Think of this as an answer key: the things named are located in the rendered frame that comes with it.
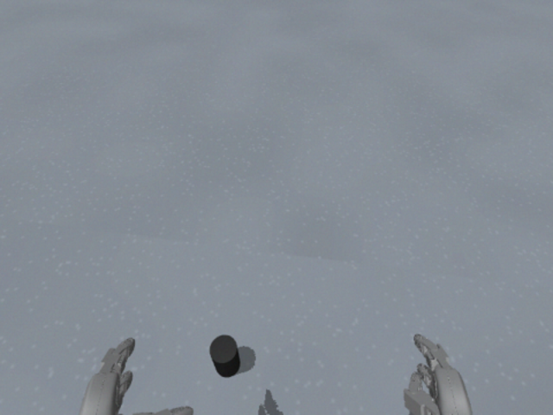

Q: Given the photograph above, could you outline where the right robot hand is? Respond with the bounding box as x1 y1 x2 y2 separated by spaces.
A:
404 334 473 415

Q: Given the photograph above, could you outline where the left robot hand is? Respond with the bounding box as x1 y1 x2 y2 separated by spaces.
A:
79 338 194 415

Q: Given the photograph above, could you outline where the can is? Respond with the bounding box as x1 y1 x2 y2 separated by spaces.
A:
210 335 240 378

